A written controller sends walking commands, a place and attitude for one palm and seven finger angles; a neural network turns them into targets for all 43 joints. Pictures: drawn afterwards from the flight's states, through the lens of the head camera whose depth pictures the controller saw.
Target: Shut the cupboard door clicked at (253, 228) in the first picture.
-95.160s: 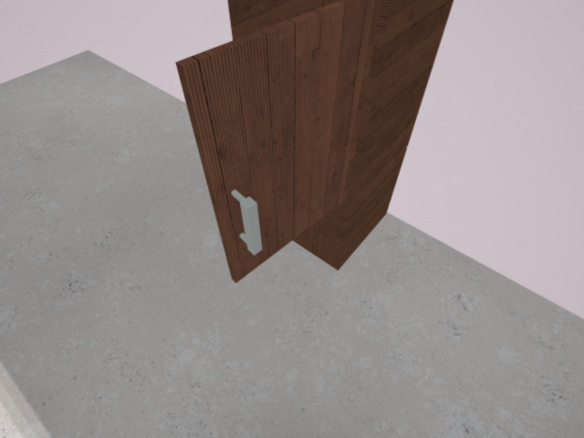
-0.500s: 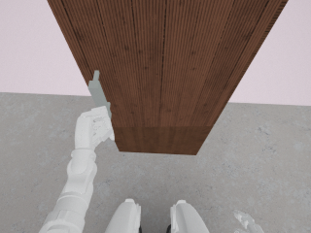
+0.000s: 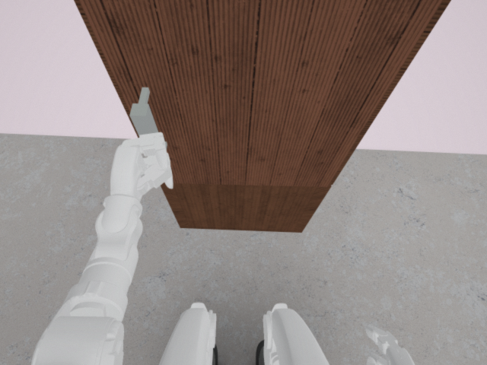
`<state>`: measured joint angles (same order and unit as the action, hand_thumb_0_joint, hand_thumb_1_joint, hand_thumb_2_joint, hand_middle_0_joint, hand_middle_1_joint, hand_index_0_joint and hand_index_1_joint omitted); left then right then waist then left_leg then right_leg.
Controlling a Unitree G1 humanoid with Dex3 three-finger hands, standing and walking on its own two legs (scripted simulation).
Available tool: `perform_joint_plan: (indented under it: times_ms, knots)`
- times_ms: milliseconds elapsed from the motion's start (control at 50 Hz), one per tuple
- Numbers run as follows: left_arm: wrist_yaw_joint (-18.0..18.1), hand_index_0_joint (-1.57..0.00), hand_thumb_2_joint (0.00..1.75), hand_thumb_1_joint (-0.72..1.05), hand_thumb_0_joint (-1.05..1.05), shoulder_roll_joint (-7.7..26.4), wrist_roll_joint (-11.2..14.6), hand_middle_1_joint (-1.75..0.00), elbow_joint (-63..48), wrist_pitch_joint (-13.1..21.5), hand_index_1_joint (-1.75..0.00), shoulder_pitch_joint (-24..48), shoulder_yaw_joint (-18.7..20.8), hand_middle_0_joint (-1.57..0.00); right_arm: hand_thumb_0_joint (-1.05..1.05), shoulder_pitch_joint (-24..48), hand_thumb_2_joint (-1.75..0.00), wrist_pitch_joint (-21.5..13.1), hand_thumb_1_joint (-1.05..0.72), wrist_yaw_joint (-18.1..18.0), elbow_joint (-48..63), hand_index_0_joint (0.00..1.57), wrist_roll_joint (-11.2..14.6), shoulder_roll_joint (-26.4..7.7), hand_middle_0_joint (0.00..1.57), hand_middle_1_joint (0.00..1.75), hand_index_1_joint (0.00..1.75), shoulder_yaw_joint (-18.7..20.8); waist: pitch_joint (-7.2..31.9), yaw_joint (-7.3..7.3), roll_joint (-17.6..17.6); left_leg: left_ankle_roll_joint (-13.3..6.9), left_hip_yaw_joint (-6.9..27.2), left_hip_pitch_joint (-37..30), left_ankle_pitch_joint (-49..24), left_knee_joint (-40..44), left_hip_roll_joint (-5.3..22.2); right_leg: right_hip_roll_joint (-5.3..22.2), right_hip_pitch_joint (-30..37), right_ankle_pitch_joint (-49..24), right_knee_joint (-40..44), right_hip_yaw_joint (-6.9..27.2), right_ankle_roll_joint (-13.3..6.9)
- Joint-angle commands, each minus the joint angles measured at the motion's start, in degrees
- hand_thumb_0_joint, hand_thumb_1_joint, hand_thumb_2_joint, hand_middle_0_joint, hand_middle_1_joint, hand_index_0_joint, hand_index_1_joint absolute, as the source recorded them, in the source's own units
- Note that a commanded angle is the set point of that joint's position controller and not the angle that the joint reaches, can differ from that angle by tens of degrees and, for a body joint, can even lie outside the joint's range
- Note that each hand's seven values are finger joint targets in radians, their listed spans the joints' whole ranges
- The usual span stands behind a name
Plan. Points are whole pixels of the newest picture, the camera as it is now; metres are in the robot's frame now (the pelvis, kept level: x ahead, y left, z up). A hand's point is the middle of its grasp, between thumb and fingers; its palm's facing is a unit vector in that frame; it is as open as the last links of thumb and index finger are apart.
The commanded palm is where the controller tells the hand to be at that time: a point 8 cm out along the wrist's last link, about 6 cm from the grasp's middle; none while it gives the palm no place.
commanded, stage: push the door shut along its arc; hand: left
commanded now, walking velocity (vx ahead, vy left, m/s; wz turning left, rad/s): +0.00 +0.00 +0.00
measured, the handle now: (153, 132) +0.50 +0.16 +0.03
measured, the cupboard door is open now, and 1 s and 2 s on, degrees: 1 0 0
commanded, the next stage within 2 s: pull the fist back off the door in 0.52 s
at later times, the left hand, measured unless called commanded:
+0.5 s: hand (163, 164) +0.43 +0.13 +0.03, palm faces -0.17 -0.98 -0.05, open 3.1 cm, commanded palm +0.47 +0.15 +0.03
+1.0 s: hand (176, 162) +0.44 +0.11 +0.03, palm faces +0.05 -1.00 -0.08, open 3.1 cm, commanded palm +0.42 +0.14 +0.03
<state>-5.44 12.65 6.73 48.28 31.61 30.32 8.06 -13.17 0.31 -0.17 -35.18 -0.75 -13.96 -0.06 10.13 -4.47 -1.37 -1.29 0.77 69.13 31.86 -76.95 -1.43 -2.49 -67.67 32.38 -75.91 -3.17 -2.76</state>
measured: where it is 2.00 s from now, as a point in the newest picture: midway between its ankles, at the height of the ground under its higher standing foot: outside the picture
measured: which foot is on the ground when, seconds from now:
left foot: down 0.00-1.00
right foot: down 0.00-1.00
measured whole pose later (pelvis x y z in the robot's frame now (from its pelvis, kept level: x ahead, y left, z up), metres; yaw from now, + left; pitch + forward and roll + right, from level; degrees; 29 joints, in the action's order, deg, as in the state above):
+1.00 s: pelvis -0.06 +0.02 -0.02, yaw +0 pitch +24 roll -3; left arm 8.5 15.2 1.1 71.0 32.6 51.3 7.5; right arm -17.9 -1.9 2.3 -39.7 -3.3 -14.3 -1.6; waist 9.3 -9.6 -2.0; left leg -2.0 1.6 78.0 27.1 -80.7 -2.4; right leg -1.4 -75.3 27.0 -78.4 -4.4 -1.6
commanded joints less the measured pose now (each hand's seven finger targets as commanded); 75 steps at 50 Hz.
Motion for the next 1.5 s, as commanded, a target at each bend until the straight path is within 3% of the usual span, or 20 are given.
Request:
perform_joint_plan:
  times_ms: [0,180,240,280,320,420,580,600,620,660,700,740,800,840,1000,1120,1200,1300,1420,1480]
  knots:
    - [-1.97,-1.3,0.9,0.9,0.0,6.62,1.0,-1.5,-9.96,2.56,-1.5,23.41,0.97,-1.3,0.0,-5.83,-0.9,-1.16,-0.9,-0.26,4.68,0.2,0.55,-8.61,0.2,0.3,0.3,3.48,26.81,-2.63,-1.36,-0.37,2.08,-16.27,-15.28,8.55,0.58,1.25,15.11,-18.51,11.21,4.47,1.21]
    - [-3.72,-1.3,0.9,0.9,0.0,6.63,0.26,-1.5,-4.81,3.34,-1.5,34.18,-0.04,-1.3,0.0,-8.04,-0.9,-0.61,-0.9,-0.06,2.89,0.2,0.51,-9.45,0.2,0.3,0.3,3.75,24.49,-5.4,-1.18,-0.31,4.21,-18.38,-12.96,8.87,0.99,0.9,8.06,-13.0,11.04,2.86,0.95]
    - [-3.96,-1.3,0.9,0.9,0.0,9.53,-0.52,-1.5,-1.89,3.93,-1.5,40.87,0.84,-1.3,0.0,-8.42,-0.9,-0.69,-0.9,-0.4,1.95,0.2,0.4,-10.16,0.2,0.3,0.3,3.57,23.22,-6.67,-1.78,-0.57,4.86,-16.89,-8.73,8.5,0.97,0.83,5.06,-8.82,11.08,3.02,0.81]
    - [-4.39,-1.3,0.9,0.9,0.0,6.8,-0.86,-1.5,-0.87,4.09,-1.5,43.78,-2.11,-1.3,0.0,-8.5,-0.9,-0.91,-0.9,-0.32,1.74,0.2,0.41,-10.17,0.2,0.3,0.3,3.52,23.75,-7.6,-3.33,-0.47,5.73,-18.15,-6.39,8.91,0.91,0.85,2.55,-6.78,10.71,2.5,0.62]
    - [-4.4,-1.3,0.9,0.9,0.0,8.5,-0.7,-1.5,-0.39,4.26,-1.5,47.13,-1.17,-1.3,0.0,-9.16,-0.9,-1.21,-0.9,-0.49,1.36,0.2,0.26,-10.79,0.2,0.3,0.3,3.51,24.58,-8.14,-5.18,-0.45,6.68,-19.29,-5.19,9.03,0.98,0.78,0.43,-6.08,10.15,2.22,0.35]
    - [-4.58,-1.3,0.9,0.9,0.0,5.72,-1.26,-1.5,2.36,3.23,-1.5,54.16,-5.1,-1.3,0.0,-9.53,-0.9,-1.8,-0.9,-0.71,0.49,0.2,0.27,-11.5,0.2,0.3,0.3,3.11,22.99,-10.89,-7.48,-0.35,9.59,-20.59,2.77,10.58,1.38,0.99,-5.62,-2.91,9.46,1.52,0.14]
    - [-4.06,-1.3,0.9,0.9,0.0,5.03,-1.7,-1.5,4.86,1.18,-1.5,59.47,-7.62,-1.3,0.0,-9.28,-0.9,-3.68,-0.9,-1.48,-0.81,0.2,0.31,-12.67,0.2,0.3,0.3,2.17,21.79,-13.08,-9.38,-0.06,12.77,-20.74,12.72,12.58,2.18,1.43,-10.53,0.22,8.91,1.18,0.18]
    - [-3.72,-1.3,0.9,0.9,0.0,5.65,-1.66,-1.5,4.94,0.93,-1.5,59.8,-7.23,-1.3,0.0,-9.23,-0.9,-3.97,-0.9,-1.53,-0.79,0.2,0.22,-12.78,0.2,0.3,0.3,2.06,21.64,-12.98,-9.29,-0.02,12.91,-20.29,13.35,12.7,2.16,1.47,-10.42,0.42,8.74,1.16,0.17]
    - [4.84,-1.3,0.9,0.9,0.0,5.24,4.02,-1.5,5.01,0.59,-1.5,59.89,2.97,-1.3,0.0,-8.17,-0.9,-4.4,-0.9,-1.92,-0.09,0.2,-0.57,-12.25,0.2,0.3,0.3,2.12,21.96,-9.6,-9.32,0.95,13.88,-19.31,14.75,14.62,1.56,1.4,-10.68,0.28,7.95,0.43,0.26]
    - [11.98,-1.3,0.9,0.9,0.0,-1.59,2.01,-1.5,7.61,0.02,-1.5,56.63,-1.52,-1.3,0.0,-7.73,-0.9,-4.69,-0.9,-0.57,-0.32,0.2,-1.3,-11.51,0.2,0.3,0.3,1.95,21.52,-10.8,-8.89,1.61,14.68,-20.62,15.83,14.94,2.13,1.41,-11.68,-0.39,7.69,-0.18,1.01]
    - [15.44,-1.3,0.9,0.9,0.0,0.67,-0.76,-1.5,8.07,0.38,-1.5,57.17,-0.92,-1.3,0.0,-8.37,-0.9,-4.48,-0.9,0.21,-0.92,0.2,-1.99,-11.85,0.2,0.3,0.3,2.23,21.47,-11.4,-6.09,1.26,13.13,-17.93,15.45,13.89,1.69,1.47,-9.5,-0.19,8.58,0.26,1.28]
    - [16.95,-1.3,0.9,0.9,0.0,3.67,-5.1,-1.5,6.97,2.31,-1.5,58.97,-1.7,-1.3,0.0,-9.29,-0.9,-4.34,-0.9,0.89,-1.06,0.2,-2.55,-11.85,0.2,0.3,0.3,2.32,23.73,-11.44,-7.37,0.96,11.51,-17.36,12.91,12.9,1.27,1.61,-8.01,-0.6,8.64,0.69,1.14]
    - [16.61,-1.3,0.9,0.9,0.0,6.29,-10.65,-1.5,6.41,5.44,-1.5,59.02,-3.52,-1.3,0.0,-10.38,-0.9,-3.94,-0.9,1.8,-1.38,0.2,-3.2,-11.39,0.2,0.3,0.3,2.57,26.24,-11.06,-7.9,0.53,9.54,-16.78,9.62,11.43,0.92,1.59,-5.28,-0.7,8.95,1.39,0.8]
    - [15.51,-1.3,0.9,0.9,0.0,5.58,-11.34,-1.5,8.52,6.16,-1.5,57.26,-4.3,-1.3,0.0,-10.14,-0.9,-3.65,-0.9,2.18,-1.13,0.2,-3.13,-11.53,0.2,0.3,0.3,2.67,23.87,-11.16,-6.56,0.44,9.5,-15.71,11.85,11.42,1.06,1.41,-5.68,1.19,9.66,1.49,0.79]
    - [11.1,-1.3,0.9,0.9,0.0,6.59,-2.63,-1.5,7.94,3.78,-1.5,48.39,1.29,-1.3,0.0,-8.75,-0.9,-3.46,-0.9,1.42,0.91,0.2,-1.42,-11.17,0.2,0.3,0.3,2.56,24.3,-7.57,-0.78,-0.22,5.27,-9.17,9.35,11.11,-0.05,1.37,4.82,4.36,13.2,4.08,1.11]
    - [10.36,-1.3,0.9,0.9,0.0,7.54,-3.4,-1.5,2.88,6.76,-1.5,34.9,3.81,-1.3,0.0,-8.37,-0.9,-2.6,-0.9,1.92,3.15,0.2,-1.39,-9.91,0.2,0.3,0.3,2.74,24.63,-2.99,-0.85,-0.44,3.09,-9.38,3.94,11.47,0.03,1.0,9.11,1.95,13.14,4.44,0.78]
    - [10.32,-1.3,0.9,0.9,0.0,4.42,-2.91,-1.5,-3.85,6.63,-1.5,21.68,2.84,-1.3,0.0,-7.44,-0.9,-1.04,-0.9,2.65,5.27,0.2,-0.99,-9.09,0.2,0.3,0.3,3.32,26.14,-0.56,0.36,-0.17,1.79,-12.49,-4.39,12.01,0.61,0.74,13.84,-5.39,13.3,4.0,0.86]
    - [9.93,-1.3,0.9,0.9,0.0,1.85,-2.08,-1.5,-14.67,5.43,-1.5,11.31,0.0,-1.3,0.0,-6.34,-0.9,0.34,-0.9,2.5,7.23,0.2,-0.38,-8.18,0.2,0.3,0.3,3.87,24.84,-0.1,4.04,-0.5,0.48,-13.24,-11.05,12.02,0.7,0.96,20.23,-14.81,14.04,4.58,1.41]
    - [8.79,-1.3,0.9,0.9,0.0,-2.97,-1.4,-1.5,-29.52,7.32,-1.5,2.88,-6.93,-1.3,0.0,-4.41,-0.9,-0.28,-0.9,1.87,8.02,0.2,-0.31,-7.25,0.2,0.3,0.3,4.38,27.38,0.09,-0.71,-0.07,1.44,-22.71,-22.48,10.76,1.09,1.12,19.54,-26.21,11.56,3.3,0.99]
    - [8.05,-1.3,0.9,0.9,0.0,-4.76,-2.16,-1.5,-28.69,6.59,-1.5,0.64,-9.47,-1.3,0.0,-3.55,-0.9,-0.08,-0.9,1.82,6.8,0.2,-0.49,-6.89,0.2,0.3,0.3,4.44,23.88,-0.76,-0.04,0.16,1.87,-22.86,-23.17,10.02,1.23,1.33,16.83,-26.49,11.31,2.92,1.19]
